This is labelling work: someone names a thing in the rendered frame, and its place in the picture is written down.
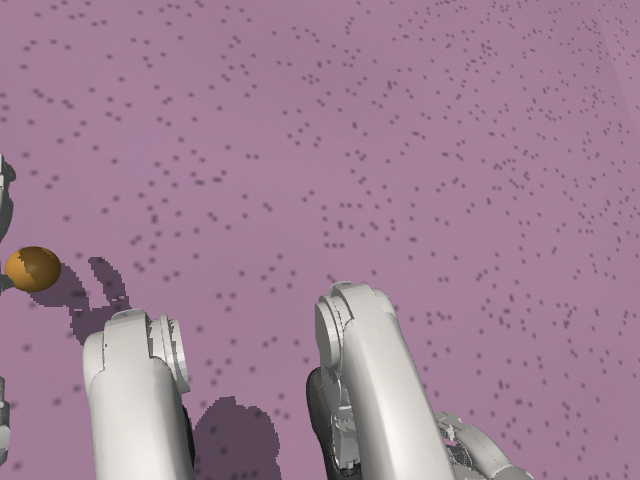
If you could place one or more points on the ball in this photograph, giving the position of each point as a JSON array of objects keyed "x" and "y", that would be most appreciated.
[{"x": 33, "y": 269}]

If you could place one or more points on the right robot foot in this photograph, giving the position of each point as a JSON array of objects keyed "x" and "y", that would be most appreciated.
[{"x": 320, "y": 417}]

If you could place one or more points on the left robot hand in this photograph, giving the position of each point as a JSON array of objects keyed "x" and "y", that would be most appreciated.
[{"x": 7, "y": 175}]

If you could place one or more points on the right robot hand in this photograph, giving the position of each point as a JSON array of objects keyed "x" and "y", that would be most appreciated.
[{"x": 476, "y": 456}]

